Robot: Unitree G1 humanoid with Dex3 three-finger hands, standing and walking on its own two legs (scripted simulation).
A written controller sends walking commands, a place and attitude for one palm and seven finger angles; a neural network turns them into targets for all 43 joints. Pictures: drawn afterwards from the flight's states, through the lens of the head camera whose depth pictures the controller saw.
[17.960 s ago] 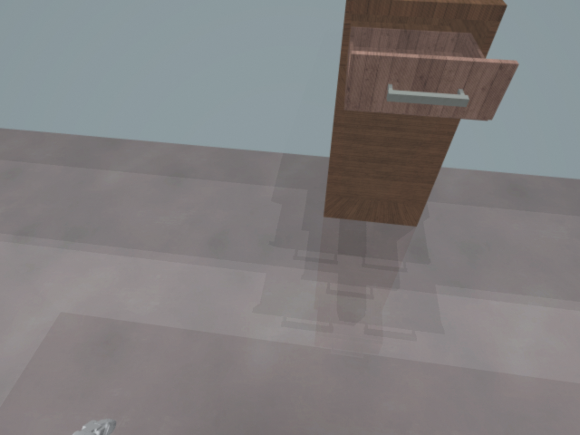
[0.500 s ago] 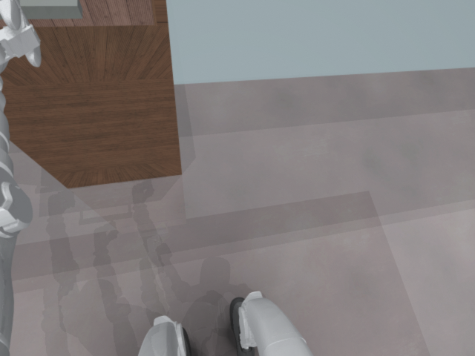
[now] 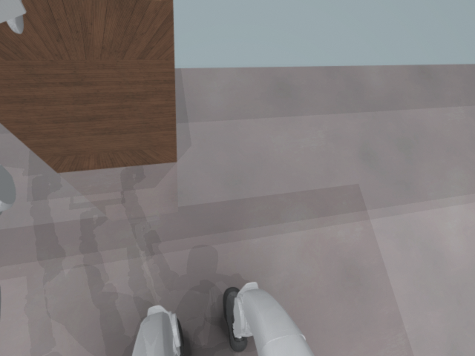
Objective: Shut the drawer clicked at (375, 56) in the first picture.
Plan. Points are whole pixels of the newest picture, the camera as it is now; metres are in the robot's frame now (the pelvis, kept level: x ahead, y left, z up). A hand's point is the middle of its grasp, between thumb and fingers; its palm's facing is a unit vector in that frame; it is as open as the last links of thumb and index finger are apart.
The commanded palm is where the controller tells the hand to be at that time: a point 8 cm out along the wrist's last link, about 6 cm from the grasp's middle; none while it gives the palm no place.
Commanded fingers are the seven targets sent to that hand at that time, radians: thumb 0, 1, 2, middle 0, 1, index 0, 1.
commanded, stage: pull the fist back off the drawer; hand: left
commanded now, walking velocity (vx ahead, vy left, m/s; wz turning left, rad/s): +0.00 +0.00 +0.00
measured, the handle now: out of the picture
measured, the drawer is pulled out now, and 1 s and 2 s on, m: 0.00 0.00 0.00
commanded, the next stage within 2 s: draw the hand back to the body in 0.56 s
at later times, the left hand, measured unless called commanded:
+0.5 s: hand (29, 7) +0.59 +0.18 +0.11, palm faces +0.00 -1.00 -0.02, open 3.2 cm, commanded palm +0.56 +0.21 +0.11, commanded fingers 0.00 0.90 0.90 -1.40 -1.60 -1.40 -1.60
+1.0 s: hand out of the picture +0.48 +0.20 +0.14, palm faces +0.01 -1.00 -0.04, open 3.3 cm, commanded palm +0.44 +0.24 +0.15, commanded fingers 0.00 0.90 0.90 -1.40 -1.60 -1.40 -1.60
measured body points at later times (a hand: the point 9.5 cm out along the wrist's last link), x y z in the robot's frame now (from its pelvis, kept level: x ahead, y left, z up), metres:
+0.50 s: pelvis +0.02 +0.00 +0.02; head +0.18 +0.02 +0.44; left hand +0.59 +0.23 +0.11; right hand -0.05 -0.24 -0.08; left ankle +0.00 +0.09 -0.67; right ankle +0.04 -0.13 -0.67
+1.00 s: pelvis +0.06 +0.00 +0.05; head +0.13 +0.00 +0.49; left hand +0.48 +0.25 +0.15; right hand +0.12 -0.26 -0.06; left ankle +0.00 +0.09 -0.66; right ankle +0.04 -0.13 -0.66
